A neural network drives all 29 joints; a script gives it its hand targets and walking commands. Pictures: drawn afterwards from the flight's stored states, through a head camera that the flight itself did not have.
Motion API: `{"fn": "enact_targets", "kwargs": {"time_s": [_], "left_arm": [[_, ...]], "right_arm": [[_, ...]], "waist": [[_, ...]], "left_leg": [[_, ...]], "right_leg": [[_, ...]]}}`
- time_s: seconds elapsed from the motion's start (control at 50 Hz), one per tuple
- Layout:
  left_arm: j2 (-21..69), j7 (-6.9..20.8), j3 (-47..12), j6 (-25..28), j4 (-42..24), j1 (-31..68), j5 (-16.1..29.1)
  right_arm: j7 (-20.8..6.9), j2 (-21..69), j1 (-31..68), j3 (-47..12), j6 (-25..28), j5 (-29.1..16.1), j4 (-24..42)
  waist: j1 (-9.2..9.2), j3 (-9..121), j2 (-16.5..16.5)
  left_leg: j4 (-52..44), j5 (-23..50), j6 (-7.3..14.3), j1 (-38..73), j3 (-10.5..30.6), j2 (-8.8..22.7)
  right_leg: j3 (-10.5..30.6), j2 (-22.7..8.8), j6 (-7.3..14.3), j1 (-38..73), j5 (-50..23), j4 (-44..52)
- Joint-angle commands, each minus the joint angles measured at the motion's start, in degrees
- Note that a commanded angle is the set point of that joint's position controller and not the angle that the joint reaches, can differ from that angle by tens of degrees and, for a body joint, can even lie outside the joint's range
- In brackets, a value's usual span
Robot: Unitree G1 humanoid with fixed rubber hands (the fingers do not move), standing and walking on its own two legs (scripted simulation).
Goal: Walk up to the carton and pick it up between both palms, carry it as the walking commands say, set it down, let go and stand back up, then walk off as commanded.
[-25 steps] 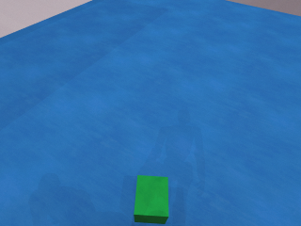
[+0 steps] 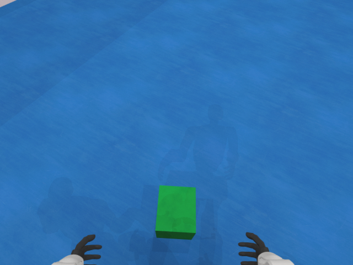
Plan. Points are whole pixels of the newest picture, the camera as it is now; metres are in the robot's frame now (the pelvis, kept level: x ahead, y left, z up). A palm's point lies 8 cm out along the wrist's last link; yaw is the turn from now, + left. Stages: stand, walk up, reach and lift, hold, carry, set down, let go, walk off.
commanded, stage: reach and lift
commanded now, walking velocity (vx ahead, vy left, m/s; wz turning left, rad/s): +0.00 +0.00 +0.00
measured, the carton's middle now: (175, 213) +0.40 -0.04 -0.66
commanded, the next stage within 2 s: none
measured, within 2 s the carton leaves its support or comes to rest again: neither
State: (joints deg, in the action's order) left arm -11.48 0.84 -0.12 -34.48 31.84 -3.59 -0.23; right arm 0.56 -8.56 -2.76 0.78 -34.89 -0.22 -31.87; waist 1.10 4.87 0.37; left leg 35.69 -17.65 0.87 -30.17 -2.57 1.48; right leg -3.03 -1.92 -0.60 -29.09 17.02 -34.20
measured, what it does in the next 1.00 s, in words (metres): lowers itself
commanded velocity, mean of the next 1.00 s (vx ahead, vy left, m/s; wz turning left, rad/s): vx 0.00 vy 0.00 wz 0.00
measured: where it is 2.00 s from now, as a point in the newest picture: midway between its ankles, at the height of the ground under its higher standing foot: outside the picture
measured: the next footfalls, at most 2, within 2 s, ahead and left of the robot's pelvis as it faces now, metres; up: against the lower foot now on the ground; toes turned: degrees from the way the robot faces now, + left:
none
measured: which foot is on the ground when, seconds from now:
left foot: down 0.00-1.00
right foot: down 0.00-1.00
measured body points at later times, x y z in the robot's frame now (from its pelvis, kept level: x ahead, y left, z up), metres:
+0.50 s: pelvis -0.10 -0.01 -0.07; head +0.04 +0.00 +0.36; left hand +0.22 +0.20 -0.17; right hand +0.19 -0.21 -0.17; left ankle -0.01 +0.11 -0.73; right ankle -0.01 -0.13 -0.73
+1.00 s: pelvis -0.10 +0.00 -0.09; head +0.16 +0.00 +0.27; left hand +0.38 +0.18 -0.20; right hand +0.35 -0.21 -0.20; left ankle -0.01 +0.11 -0.73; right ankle -0.01 -0.13 -0.73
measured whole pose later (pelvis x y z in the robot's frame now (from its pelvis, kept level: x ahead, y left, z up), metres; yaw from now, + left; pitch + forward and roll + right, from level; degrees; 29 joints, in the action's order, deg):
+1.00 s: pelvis -0.10 +0.00 -0.09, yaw -1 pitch +34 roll -1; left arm -15.0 -2.1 12.3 -13.1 53.6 56.2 -0.2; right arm 6.3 -8.1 51.7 16.4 -12.2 -1.4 -47.9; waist 2.6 -0.6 0.3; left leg 61.8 -17.4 0.9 -78.8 -1.5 1.8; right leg -1.9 -1.8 -0.4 -77.9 17.3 -60.9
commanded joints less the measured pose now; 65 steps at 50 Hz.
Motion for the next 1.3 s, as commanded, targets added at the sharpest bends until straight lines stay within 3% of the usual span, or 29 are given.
{"fn": "enact_targets", "kwargs": {"time_s": [0.0, 0.08, 0.18, 0.24, 0.3, 0.42, 0.54, 0.62, 0.78, 1.04, 1.2, 1.28], "left_arm": [[-4.81, 1.27, 3.99, 4.43, -7.04, 0.57, -3.29], [-4.63, 2.75, 5.37, 10.03, -10.19, 4.05, -3.96], [-3.75, 3.5, 4.97, 9.05, -9.68, 6.86, -3.01], [-3.72, 3.28, 5.4, 7.83, -8.67, 12.88, -3.31], [-4.31, 3.0, 6.23, 6.74, -7.52, 19.82, -3.84], [-5.86, 1.86, 7.11, 4.94, -2.88, 35.26, -3.01], [-6.68, 0.71, 7.87, 5.88, 4.68, 49.75, -0.81], [-8.19, -0.26, 8.45, 7.71, 9.46, 58.47, 0.28], [-8.89, -1.77, 10.29, 14.25, 15.79, 68.01, 0.63], [-8.56, -3.25, 13.82, 27.16, 17.19, 76.98, -0.01], [-8.75, -2.42, 16.96, 30.14, 16.29, 78.98, -2.23], [-8.24, -1.36, 18.49, 30.65, 15.63, 77.39, -3.94]], "right_arm": [[-0.79, -2.69, 0.14, 4.22, 4.39, 3.59, 7.19], [-0.68, -0.52, 1.88, 5.78, 10.43, 2.98, 11.34], [0.78, -0.36, 1.18, 5.49, 9.01, 0.42, 12.7], [1.2, -0.05, 6.25, 5.93, 7.68, -0.16, 12.75], [1.54, -0.12, 12.64, 6.85, 6.52, -0.18, 12.33], [2.7, -1.65, 28.41, 8.4, 4.92, 0.18, 7.97], [4.51, -2.03, 42.2, 10.67, 6.31, -0.2, -0.19], [5.61, -3.59, 50.63, 12.95, 8.65, -0.35, -4.25], [5.95, -4.1, 60.68, 14.08, 15.66, -1.12, -8.75], [4.94, -5.29, 68.06, 16.67, 28.68, -1.63, -11.42], [4.16, -4.72, 70.11, 18.18, 31.12, -0.05, -8.4], [3.76, -3.08, 68.5, 19.22, 31.08, 1.45, -6.88]], "waist": [[0.41, 9.81, 0.76], [1.09, 18.56, 1.08], [1.17, 19.46, 0.98], [0.65, 15.26, 1.55], [0.18, 13.46, 2.39], [0.45, 12.86, 2.42], [1.63, 15.75, 2.13], [2.15, 21.58, 2.01], [1.44, 33.49, 3.05], [2.51, 49.3, 3.84], [2.0, 59.62, 2.68], [1.79, 60.96, 2.13]], "left_leg": [[1.49, 26.9, 0.82, 6.3, 6.23, -2.39], [9.64, 28.61, 0.18, 1.9, 5.58, -3.31], [13.02, 14.37, -0.19, -3.86, 3.93, -3.97], [13.04, 3.38, -0.42, -8.25, 3.01, -3.65], [13.34, -2.87, -0.54, -9.9, 2.79, -3.09], [14.07, -11.42, -0.42, -11.9, 2.65, -2.37], [15.27, -13.8, -0.52, -15.5, 2.91, -2.75], [16.49, -12.66, -0.62, -17.04, 2.89, -2.96], [18.11, -4.6, -1.48, -17.14, 3.15, -3.31], [22.79, 20.74, -1.13, -15.63, 4.69, -4.86], [24.33, 31.66, -0.9, -18.65, 4.93, -5.57], [24.44, 33.0, -0.94, -22.71, 4.18, -5.88]], "right_leg": [[3.67, 3.37, 1.98, 1.37, -26.65, -1.13], [2.41, 3.09, 0.47, -3.15, -24.28, -9.05], [0.74, 3.69, -0.06, -6.27, -12.67, -12.01], [0.46, 3.65, 0.24, -9.35, -2.84, -12.47], [0.2, 3.61, 0.45, -11.15, 3.02, -13.27], [-0.11, 3.27, 0.32, -13.32, 9.58, -14.68], [-0.32, 3.34, 0.15, -17.34, 11.92, -15.47], [-0.02, 3.88, -0.06, -20.26, 11.34, -16.61], [-0.3, 5.17, -0.08, -27.65, 5.61, -19.3], [0.66, 6.13, -0.33, -34.18, -14.64, -22.69], [1.67, 5.99, -1.18, -31.09, -27.98, -23.23], [1.87, 5.89, -1.68, -28.54, -32.54, -23.66]]}}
